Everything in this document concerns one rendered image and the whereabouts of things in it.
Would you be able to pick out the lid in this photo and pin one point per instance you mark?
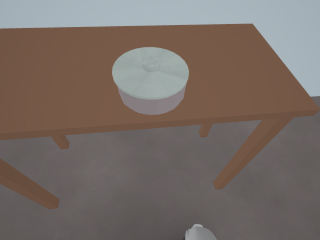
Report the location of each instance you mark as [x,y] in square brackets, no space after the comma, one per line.
[129,76]

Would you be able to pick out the table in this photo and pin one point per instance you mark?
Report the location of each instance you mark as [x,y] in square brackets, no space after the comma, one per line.
[57,81]

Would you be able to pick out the right robot shin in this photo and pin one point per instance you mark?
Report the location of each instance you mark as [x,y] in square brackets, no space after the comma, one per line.
[197,225]

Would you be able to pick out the right robot thigh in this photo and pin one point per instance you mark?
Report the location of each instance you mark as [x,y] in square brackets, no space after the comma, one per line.
[199,233]

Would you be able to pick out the pot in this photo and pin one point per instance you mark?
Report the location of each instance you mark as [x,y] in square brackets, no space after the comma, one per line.
[152,106]

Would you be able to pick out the knob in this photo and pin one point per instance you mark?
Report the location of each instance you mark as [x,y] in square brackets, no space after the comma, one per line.
[150,63]

